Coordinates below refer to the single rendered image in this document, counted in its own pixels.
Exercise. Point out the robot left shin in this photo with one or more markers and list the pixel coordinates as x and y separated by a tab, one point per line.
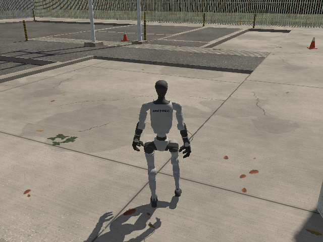
152	185

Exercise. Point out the robot right hand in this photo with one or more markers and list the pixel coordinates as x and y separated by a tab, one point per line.
187	151

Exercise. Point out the right robot upper arm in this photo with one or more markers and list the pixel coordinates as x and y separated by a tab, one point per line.
179	115

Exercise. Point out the left robot forearm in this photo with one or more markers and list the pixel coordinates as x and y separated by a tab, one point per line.
137	134

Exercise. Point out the left robot upper arm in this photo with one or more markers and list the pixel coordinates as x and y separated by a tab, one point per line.
142	117

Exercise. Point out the robot left hand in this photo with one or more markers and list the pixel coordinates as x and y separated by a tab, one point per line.
137	144

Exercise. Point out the right robot forearm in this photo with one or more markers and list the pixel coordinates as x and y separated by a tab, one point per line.
185	137

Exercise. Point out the left robot thigh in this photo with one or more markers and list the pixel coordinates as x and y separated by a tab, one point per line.
149	154

